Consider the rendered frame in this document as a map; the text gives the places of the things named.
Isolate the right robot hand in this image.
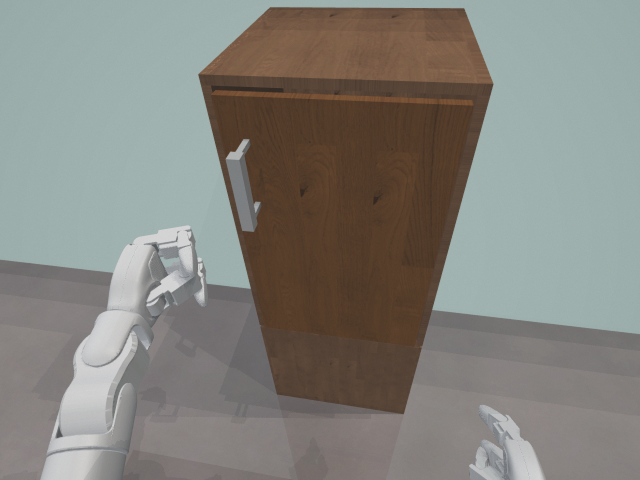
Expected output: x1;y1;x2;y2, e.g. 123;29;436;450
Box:
469;405;546;480

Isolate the left robot forearm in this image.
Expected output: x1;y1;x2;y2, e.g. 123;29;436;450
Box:
40;310;154;480

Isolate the left robot hand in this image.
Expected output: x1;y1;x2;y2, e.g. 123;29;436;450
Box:
107;225;208;328

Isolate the cupboard door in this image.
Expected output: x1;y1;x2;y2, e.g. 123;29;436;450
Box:
211;90;474;347

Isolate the handle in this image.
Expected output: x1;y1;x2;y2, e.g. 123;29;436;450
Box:
226;139;261;232

